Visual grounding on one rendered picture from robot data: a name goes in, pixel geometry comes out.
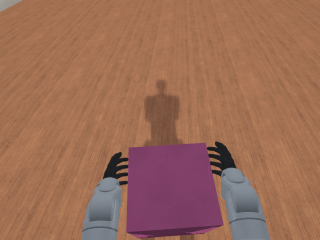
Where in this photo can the left robot forearm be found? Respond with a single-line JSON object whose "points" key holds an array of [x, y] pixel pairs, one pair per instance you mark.
{"points": [[101, 220]]}

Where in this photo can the carton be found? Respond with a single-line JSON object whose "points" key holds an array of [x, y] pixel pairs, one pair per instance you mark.
{"points": [[171, 191]]}

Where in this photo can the robot left hand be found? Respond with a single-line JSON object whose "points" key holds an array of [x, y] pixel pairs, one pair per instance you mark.
{"points": [[112, 168]]}

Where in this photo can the robot right hand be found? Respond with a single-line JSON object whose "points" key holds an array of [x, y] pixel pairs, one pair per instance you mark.
{"points": [[225, 158]]}

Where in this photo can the right robot forearm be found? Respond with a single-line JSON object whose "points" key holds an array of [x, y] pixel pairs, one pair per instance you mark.
{"points": [[244, 210]]}

